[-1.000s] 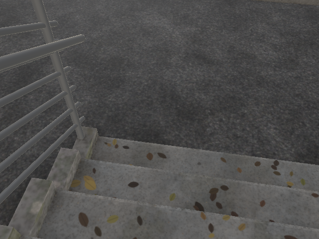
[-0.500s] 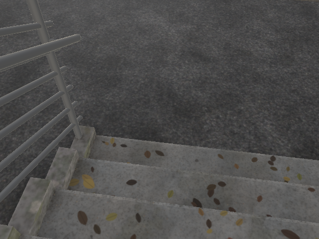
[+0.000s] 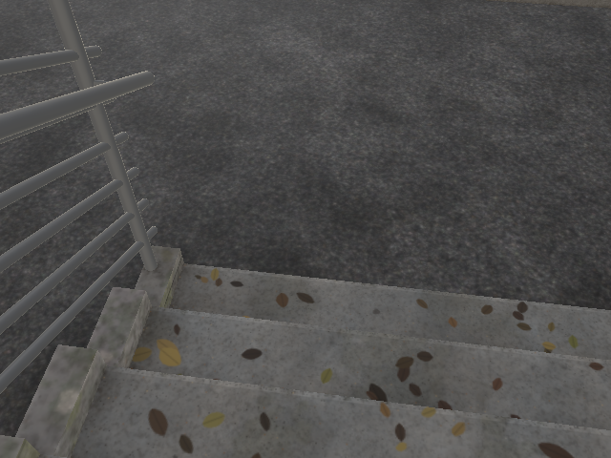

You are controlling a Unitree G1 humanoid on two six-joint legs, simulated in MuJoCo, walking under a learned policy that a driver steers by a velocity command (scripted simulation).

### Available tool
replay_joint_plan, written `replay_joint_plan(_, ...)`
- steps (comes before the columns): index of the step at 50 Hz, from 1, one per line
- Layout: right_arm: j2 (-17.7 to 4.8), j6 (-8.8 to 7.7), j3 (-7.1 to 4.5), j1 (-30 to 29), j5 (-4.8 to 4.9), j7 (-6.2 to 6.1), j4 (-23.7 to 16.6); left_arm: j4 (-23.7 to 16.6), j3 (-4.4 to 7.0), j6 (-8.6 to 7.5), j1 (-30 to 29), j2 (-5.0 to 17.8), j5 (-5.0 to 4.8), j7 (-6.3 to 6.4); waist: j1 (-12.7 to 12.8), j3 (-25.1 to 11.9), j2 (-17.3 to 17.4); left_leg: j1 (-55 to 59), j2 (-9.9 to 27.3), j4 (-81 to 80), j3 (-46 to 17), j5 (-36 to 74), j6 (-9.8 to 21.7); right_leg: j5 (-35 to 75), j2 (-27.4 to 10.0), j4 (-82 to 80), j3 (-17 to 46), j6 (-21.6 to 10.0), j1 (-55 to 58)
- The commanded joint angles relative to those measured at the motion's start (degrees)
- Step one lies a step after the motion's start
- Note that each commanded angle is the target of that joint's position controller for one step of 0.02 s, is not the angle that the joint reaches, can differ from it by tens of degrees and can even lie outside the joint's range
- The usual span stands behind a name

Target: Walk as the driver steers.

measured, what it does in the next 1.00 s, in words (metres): shifts its weight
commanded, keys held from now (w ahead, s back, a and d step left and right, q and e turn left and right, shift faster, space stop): no key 0.72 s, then w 0.28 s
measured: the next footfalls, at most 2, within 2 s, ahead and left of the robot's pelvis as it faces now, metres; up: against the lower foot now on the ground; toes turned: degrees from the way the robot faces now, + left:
left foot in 1.04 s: +0.08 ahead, +0.16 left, +0.00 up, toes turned +3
right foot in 1.40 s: +0.36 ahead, -0.02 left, -0.17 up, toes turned -1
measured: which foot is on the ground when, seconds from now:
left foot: down 0.00-0.80, up 0.82-1.00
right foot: down 0.00-1.00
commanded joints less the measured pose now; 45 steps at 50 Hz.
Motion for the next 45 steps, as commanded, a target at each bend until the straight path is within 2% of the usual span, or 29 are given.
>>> replay_joint_plan(1, -4.5, -0.27, -0.61, 3.3, 0.0, -0.07, -0.4, -0.6, 0.77, -0.33, 4.4, 4.9, -0.03, 0.06, 0.0, 0.3, -0.2, -1.9, -0.3, -3.7, 1.9, 5.1, 1.8, 10.8, -2.1, -4.2, 1.5, -0.3, -0.2)
replay_joint_plan(36, -2.2, -0.27, 0.29, 7.7, 0.04, -0.03, 1.8, 2.0, -0.32, -0.37, 9.1, 2.1, -0.09, 0.13, 0.0, 1.1, -0.1, -3.6, -0.2, -2.3, 1.9, 4.1, 2.0, 8.9, -1.9, -3.2, 1.5, -0.4, -3.0)
replay_joint_plan(37, -3.3, -0.23, -0.15, 8.4, -0.24, -0.31, 1.9, 2.2, 0.23, -0.34, 10.4, 3.5, 0.2, 0.43, 0.3, 1.0, -0.5, -3.9, -0.6, -1.9, 2.3, -2.1, 2.5, 1.2, -2.3, -4.1, 2.0, -1.4, -2.9)
replay_joint_plan(38, -5.5, -0.37, -1.13, 8.5, -1.1, -0.93, 1.4, 2.1, 1.3, -0.44, 11.3, 6.0, 1.26, 1.08, 1.0, 2.5, -1.9, -5.6, -1.3, 0.1, 2.7, -13.0, 3.4, -13.0, -3.6, -5.8, 4.1, -3.9, -4.3)
replay_joint_plan(39, -6.2, -0.71, -1.77, 8.2, -2.08, -1.75, 0.5, 1.9, 2.05, -0.74, 12.7, 7.3, 2.55, 1.85, 1.7, 4.9, -3.3, -8.5, -1.3, 2.4, 2.0, -21.2, 4.7, -25.5, -6.9, -8.1, 8.5, -7.0, -6.2)
replay_joint_plan(40, -5.0, -1.29, -1.88, 7.5, -2.9, -2.73, -0.4, 2.6, 2.49, -1.3, 16.7, 7.3, 3.69, 2.97, 3.3, 6.5, -5.3, -13.4, -0.9, 6.6, 0.7, -24.4, 5.9, -33.7, -11.9, -10.2, 15.1, -11.2, -4.5)
replay_joint_plan(41, -2.4, -2.15, -1.56, 6.2, -3.43, -3.75, -1.9, 4.0, 2.45, -1.74, 20.6, 6.4, 4.04, 4.33, 4.6, 7.0, -8.5, -18.2, -1.0, 12.2, 2.2, -21.0, 5.6, -36.7, -18.4, -12.9, 22.6, -15.7, -0.4)
replay_joint_plan(42, 0.2, -3.06, -1.07, 3.8, -3.74, -4.51, -3.7, 3.8, 1.62, -1.86, 20.4, 3.9, 3.6, 5.49, 5.0, 8.6, -8.4, -22.6, 1.0, 14.9, 2.1, -16.2, 5.6, -33.5, -23.3, -14.4, 26.4, -17.9, 1.9)
replay_joint_plan(43, 2.0, -4.19, -0.7, 0.7, -3.11, -5.1, -5.6, 2.6, 0.99, -2.05, 19.2, 2.3, 2.97, 6.58, 6.1, 7.3, -6.6, -23.8, 1.8, 18.9, 0.8, -15.4, 5.4, -27.5, -24.0, -14.6, 26.7, -17.9, 3.3)
replay_joint_plan(44, 2.7, -4.95, -0.61, -1.4, -2.4, -5.23, -7.2, 1.6, 0.77, -2.4, 17.9, 2.5, 2.84, 7.46, 6.4, 6.2, -5.8, -23.5, 1.7, 21.6, 1.1, -17.3, 5.4, -23.4, -23.1, -14.3, 24.0, -17.0, 4.1)
replay_joint_plan(45, 2.1, -5.29, -0.82, -1.6, -2.35, -5.11, -8.1, 1.0, 0.38, -2.55, 16.7, 2.6, 2.31, 7.91, 5.5, 6.2, -5.8, -20.1, 1.4, 21.7, 2.2, -19.1, 5.5, -22.4, -21.3, -13.9, 20.6, -15.7, 1.3)
Keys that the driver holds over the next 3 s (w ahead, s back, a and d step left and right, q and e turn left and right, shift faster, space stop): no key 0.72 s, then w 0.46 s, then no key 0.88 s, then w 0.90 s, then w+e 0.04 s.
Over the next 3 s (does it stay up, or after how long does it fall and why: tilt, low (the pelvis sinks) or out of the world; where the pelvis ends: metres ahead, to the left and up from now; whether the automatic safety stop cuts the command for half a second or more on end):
stays up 0.74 0.07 -0.39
